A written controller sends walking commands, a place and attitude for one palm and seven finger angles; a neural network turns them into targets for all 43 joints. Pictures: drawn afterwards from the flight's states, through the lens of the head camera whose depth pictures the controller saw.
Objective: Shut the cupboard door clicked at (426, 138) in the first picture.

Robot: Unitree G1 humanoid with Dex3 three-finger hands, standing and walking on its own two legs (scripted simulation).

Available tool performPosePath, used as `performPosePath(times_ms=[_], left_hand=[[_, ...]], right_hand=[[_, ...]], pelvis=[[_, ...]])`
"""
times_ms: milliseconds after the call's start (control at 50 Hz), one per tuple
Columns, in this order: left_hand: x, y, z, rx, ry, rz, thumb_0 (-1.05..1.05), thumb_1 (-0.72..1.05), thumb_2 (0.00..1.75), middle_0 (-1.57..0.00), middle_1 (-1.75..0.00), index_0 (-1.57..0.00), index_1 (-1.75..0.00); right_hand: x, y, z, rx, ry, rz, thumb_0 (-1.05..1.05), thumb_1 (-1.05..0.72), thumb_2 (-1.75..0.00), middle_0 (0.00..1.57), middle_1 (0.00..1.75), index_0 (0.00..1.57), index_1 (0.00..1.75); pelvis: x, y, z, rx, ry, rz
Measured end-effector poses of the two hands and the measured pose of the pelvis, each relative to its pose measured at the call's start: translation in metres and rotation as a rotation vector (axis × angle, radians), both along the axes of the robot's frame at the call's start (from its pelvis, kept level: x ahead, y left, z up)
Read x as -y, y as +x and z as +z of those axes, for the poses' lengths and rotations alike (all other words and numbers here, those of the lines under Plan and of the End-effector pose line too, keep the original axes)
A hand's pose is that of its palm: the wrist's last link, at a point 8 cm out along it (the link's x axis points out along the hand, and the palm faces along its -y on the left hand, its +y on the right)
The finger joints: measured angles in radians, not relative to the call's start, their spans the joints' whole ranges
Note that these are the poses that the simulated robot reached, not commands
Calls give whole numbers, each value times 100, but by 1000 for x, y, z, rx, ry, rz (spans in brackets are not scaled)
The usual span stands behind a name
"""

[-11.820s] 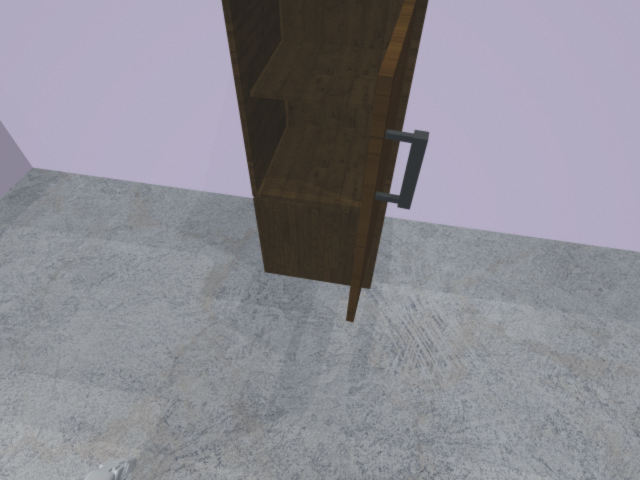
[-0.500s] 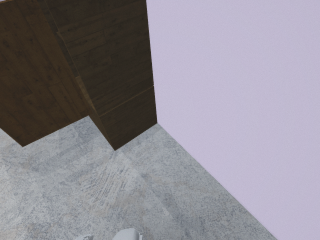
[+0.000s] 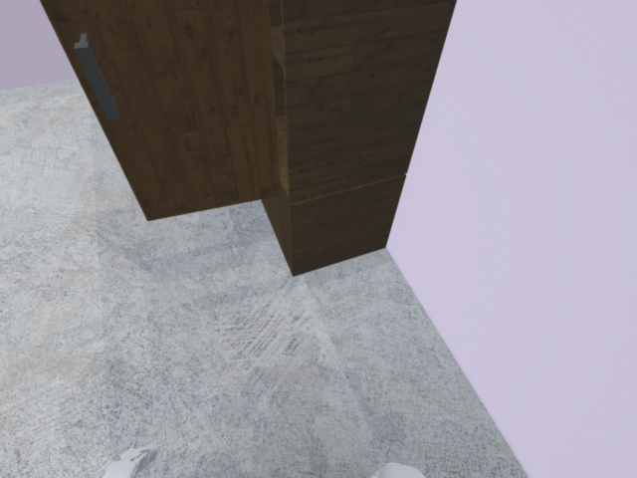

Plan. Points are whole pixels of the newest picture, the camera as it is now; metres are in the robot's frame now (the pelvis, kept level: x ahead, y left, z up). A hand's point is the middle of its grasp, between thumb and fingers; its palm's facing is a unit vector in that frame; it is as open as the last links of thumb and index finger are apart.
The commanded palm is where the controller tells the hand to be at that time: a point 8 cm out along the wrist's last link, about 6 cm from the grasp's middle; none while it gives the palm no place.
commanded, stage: turn to face it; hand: left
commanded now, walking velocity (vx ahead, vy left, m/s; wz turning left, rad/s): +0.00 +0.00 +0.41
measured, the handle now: (98, 77) +0.74 +0.44 +0.08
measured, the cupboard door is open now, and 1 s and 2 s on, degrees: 85 85 85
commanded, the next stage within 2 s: take the last steps up to it in 0.30 s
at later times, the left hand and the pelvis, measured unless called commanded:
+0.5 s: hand out of the picture -0.04 +0.17 -0.17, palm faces +0.24 -0.94 -0.24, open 7.3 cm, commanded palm none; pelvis -0.04 -0.02 +0.00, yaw +13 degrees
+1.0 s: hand out of the picture +0.09 +0.20 -0.17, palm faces +0.20 -0.96 -0.20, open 7.4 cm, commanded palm none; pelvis +0.05 +0.00 -0.01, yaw +13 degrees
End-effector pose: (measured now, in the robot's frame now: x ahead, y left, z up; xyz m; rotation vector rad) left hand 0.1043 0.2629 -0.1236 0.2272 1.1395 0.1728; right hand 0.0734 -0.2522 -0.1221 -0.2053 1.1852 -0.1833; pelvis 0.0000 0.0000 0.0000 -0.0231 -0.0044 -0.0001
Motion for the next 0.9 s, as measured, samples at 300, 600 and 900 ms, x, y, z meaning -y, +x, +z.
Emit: performPosePath(times_ms=[300, 600, 900], left_hand=[[54, -68, 14, 9, 23, 117, 0, 91, 90, -21, -30, -20, -30], [24, -208, -32, -213, -86, 340, 0, 91, 90, -21, -30, -20, -30], [8, -113, -13, -139, -96, 272, 0, 91, 90, -20, -30, -20, -30]], right_hand=[[39, -23, -31, -109, 64, 72, 1, -91, -90, 20, 30, 20, 30], [-22, 16, -11, -15, -15, 274, 1, -91, -90, 20, 30, 20, 30], [-44, -55, -18, -253, 56, 156, 0, -91, -90, 20, 30, 20, 30]], pelvis=[[40, -23, -2, 14, 49, 150], [2, -39, -11, 13, 33, 232], [-12, 13, 2, 28, 33, 239]])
